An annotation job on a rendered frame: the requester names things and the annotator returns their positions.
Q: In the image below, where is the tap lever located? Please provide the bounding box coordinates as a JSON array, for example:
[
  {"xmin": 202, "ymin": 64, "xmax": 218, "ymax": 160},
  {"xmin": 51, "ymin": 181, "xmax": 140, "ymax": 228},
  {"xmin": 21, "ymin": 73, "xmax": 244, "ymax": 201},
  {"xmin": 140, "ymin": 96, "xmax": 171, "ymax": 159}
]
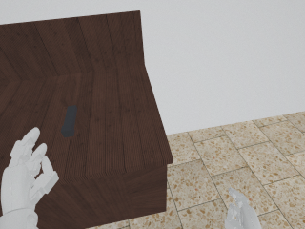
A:
[{"xmin": 61, "ymin": 105, "xmax": 77, "ymax": 137}]

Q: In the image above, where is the left robot forearm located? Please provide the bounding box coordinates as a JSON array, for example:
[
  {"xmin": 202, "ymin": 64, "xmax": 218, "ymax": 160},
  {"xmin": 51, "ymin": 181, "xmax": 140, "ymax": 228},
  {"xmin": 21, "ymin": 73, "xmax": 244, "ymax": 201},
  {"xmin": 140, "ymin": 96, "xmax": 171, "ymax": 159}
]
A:
[{"xmin": 0, "ymin": 207, "xmax": 38, "ymax": 229}]

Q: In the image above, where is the right robot hand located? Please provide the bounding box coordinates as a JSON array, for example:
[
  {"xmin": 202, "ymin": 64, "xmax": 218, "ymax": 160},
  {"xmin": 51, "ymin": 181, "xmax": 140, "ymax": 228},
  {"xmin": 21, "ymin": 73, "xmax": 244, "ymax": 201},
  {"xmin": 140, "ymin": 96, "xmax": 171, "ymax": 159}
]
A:
[{"xmin": 224, "ymin": 187, "xmax": 262, "ymax": 229}]

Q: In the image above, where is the counter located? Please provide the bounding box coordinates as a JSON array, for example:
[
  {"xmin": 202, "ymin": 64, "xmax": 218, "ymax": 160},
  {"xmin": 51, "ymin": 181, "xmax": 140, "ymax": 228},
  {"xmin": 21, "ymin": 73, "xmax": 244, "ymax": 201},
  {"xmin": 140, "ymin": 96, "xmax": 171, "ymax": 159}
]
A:
[{"xmin": 0, "ymin": 10, "xmax": 173, "ymax": 229}]

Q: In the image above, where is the left robot hand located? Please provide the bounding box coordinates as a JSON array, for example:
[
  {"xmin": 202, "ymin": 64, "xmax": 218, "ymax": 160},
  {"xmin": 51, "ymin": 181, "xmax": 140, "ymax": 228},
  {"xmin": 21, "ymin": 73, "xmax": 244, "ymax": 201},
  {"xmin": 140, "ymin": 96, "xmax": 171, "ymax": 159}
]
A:
[{"xmin": 0, "ymin": 127, "xmax": 59, "ymax": 215}]

